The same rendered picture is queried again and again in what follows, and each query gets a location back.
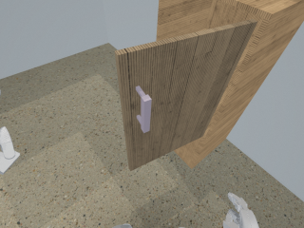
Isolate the handle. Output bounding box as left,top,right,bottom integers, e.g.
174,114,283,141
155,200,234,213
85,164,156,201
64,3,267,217
136,85,152,133

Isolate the right robot hand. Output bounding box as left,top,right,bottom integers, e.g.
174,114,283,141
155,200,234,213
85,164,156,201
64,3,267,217
222,192,259,228

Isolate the cupboard door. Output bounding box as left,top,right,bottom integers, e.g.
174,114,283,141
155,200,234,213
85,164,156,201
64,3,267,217
114,19,257,171

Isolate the left robot hand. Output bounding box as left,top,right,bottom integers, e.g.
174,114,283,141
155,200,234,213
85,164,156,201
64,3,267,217
0,89,20,175

